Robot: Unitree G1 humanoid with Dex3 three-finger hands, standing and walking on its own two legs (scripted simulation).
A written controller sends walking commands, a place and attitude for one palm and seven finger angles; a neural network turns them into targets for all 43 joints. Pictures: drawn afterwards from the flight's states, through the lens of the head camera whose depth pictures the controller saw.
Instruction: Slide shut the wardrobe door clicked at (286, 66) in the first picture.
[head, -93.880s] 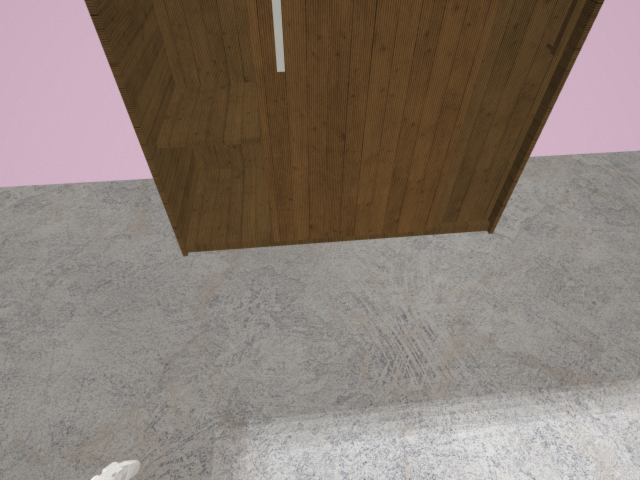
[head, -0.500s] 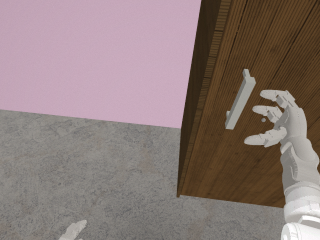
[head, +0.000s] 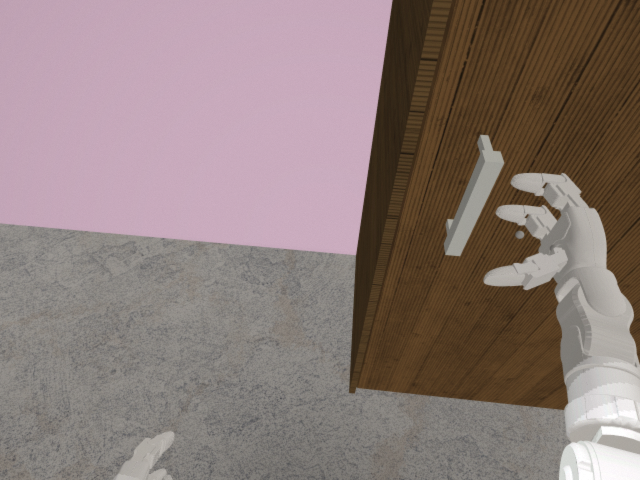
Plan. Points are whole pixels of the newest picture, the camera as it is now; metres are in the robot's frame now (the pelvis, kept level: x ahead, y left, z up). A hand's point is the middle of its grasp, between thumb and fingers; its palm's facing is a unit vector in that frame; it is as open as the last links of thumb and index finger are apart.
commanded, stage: move the hooked fingers beside the handle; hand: right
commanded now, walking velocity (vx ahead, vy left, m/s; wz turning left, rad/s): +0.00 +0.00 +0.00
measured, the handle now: (467, 198) +0.47 -0.14 +0.11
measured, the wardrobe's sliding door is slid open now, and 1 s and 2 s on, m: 0.00 0.00 0.00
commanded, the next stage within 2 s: feel for the door with the fingertips in 0.50 s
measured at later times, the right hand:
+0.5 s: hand (522, 244) +0.39 -0.20 +0.12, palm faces +0.00 +1.00 -0.02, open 14.0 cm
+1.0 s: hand (489, 239) +0.40 -0.16 +0.11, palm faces -0.02 +1.00 -0.01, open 14.0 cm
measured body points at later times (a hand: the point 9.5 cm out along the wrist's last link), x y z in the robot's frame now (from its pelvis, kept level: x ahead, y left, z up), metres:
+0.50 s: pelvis +0.00 +0.00 +0.00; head +0.02 +0.01 +0.45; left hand +0.10 +0.26 -0.10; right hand +0.39 -0.25 +0.12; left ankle +0.01 +0.12 -0.73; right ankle -0.02 -0.10 -0.73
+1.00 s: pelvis +0.00 +0.00 +0.00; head +0.02 +0.00 +0.45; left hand +0.10 +0.25 -0.11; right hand +0.40 -0.22 +0.12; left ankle +0.01 +0.12 -0.73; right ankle -0.02 -0.10 -0.73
